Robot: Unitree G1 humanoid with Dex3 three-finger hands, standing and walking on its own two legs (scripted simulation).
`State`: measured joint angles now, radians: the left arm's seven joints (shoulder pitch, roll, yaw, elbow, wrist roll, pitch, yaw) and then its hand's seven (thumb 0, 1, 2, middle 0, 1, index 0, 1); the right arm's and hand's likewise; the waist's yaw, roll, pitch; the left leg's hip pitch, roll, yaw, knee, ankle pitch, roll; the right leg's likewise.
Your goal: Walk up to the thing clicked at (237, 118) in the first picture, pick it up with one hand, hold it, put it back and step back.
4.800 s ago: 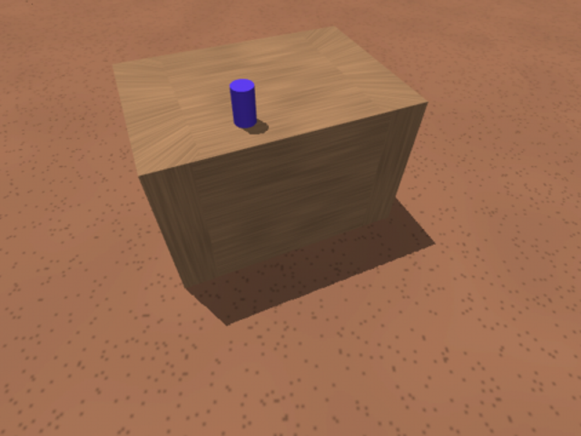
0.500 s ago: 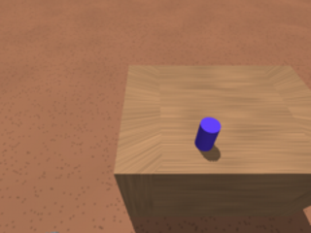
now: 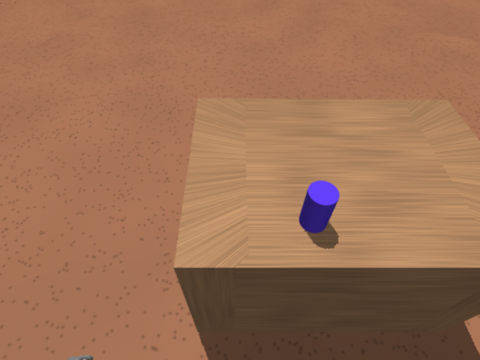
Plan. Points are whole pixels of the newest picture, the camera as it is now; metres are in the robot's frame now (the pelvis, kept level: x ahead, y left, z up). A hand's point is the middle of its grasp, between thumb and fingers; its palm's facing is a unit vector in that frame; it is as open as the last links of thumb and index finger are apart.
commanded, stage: stand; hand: right
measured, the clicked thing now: (317, 207) +0.47 -0.19 -0.12
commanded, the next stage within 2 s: go down in 1.98 s
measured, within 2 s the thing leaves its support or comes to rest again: neither
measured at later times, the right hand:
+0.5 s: hand out of the picture +0.06 -0.26 -0.16, palm faces -0.03 +0.95 -0.31, open 7.3 cm
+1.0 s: hand out of the picture +0.07 -0.26 -0.16, palm faces -0.03 +0.94 -0.33, open 7.3 cm
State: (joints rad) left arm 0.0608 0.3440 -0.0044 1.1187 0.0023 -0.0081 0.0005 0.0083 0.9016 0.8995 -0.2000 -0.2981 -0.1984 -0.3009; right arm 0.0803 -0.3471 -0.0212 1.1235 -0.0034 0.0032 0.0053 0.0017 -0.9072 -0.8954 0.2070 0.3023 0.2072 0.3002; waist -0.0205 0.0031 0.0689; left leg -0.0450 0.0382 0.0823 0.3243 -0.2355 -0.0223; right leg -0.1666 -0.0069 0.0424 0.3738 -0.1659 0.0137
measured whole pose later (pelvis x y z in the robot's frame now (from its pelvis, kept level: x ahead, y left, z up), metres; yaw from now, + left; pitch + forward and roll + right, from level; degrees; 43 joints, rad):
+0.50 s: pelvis -0.01 -0.01 +0.00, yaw +1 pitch -2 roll +0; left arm 0.12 0.35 0.00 1.14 0.01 -0.01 -0.01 0.01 0.90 0.90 -0.20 -0.30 -0.20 -0.30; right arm 0.12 -0.35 -0.02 1.14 -0.01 0.00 0.02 0.00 -0.91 -0.90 0.21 0.30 0.21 0.30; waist 0.00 0.01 0.06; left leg -0.06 0.05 0.06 0.30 -0.20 -0.03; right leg -0.17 0.00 0.02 0.33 -0.13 0.00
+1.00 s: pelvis +0.00 -0.01 +0.00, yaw +1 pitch -2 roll +0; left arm 0.09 0.34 -0.01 1.12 0.01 -0.01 -0.01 0.01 0.90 0.90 -0.20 -0.30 -0.20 -0.30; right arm 0.12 -0.35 0.00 1.13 -0.01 -0.01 0.01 0.00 -0.91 -0.90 0.21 0.30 0.21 0.30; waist -0.01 0.01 0.04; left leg -0.05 0.04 0.06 0.29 -0.21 -0.03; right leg -0.16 -0.01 0.02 0.34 -0.15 0.01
